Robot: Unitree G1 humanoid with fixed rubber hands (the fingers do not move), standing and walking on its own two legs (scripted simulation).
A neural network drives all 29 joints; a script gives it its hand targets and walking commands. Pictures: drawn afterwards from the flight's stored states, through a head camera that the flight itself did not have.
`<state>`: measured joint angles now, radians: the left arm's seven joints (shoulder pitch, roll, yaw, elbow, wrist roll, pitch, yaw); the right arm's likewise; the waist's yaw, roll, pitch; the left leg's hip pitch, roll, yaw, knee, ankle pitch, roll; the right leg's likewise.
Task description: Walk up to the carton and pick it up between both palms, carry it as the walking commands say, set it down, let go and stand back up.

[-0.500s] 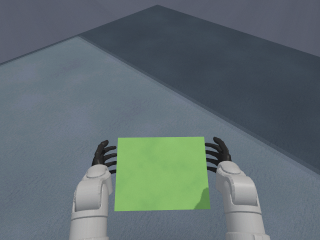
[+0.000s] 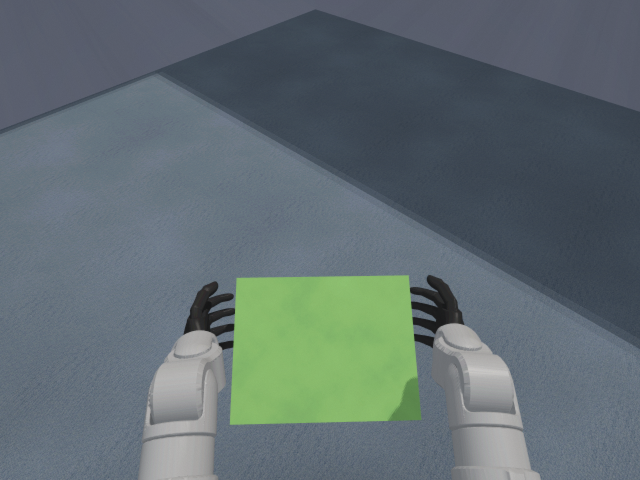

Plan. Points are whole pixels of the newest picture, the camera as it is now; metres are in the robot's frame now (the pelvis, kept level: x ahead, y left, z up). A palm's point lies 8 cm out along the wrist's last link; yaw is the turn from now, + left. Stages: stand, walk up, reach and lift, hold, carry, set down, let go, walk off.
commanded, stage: carry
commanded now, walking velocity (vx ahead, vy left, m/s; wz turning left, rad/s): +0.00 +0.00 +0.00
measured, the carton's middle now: (322, 346) +0.31 +0.00 -0.06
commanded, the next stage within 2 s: hold in 0.20 s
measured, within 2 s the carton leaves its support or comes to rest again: neither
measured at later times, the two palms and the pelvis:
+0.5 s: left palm (195, 373) +0.24 +0.16 +0.02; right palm (448, 362) +0.24 -0.15 +0.02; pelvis +0.00 +0.00 +0.01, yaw +3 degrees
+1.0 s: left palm (187, 366) +0.25 +0.17 +0.03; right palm (436, 340) +0.27 -0.14 +0.03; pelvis -0.03 -0.01 +0.00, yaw +6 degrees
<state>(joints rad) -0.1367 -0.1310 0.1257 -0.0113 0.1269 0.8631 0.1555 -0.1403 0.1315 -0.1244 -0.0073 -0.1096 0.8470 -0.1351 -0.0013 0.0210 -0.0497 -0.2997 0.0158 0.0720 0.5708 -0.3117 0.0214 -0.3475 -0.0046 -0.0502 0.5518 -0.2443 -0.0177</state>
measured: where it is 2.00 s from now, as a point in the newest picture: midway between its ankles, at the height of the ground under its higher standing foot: outside the picture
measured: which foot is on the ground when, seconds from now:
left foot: down 0.00-1.00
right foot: down 0.00-1.00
